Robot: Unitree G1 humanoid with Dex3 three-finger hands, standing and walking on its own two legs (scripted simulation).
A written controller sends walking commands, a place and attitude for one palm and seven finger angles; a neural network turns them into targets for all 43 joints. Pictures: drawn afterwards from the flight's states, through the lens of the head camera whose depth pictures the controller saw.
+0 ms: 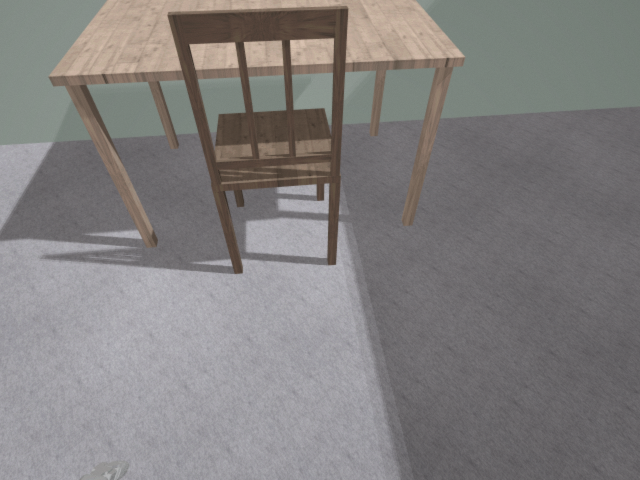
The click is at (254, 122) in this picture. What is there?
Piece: chair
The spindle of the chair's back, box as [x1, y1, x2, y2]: [235, 42, 258, 158]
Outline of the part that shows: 235,42 253,158 258,158 258,150 243,42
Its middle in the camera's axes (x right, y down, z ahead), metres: -0.20 -0.35 +1.03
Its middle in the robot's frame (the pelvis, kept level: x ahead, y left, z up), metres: +1.00 +0.24 -0.05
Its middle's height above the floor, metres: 0.71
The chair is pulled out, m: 0.00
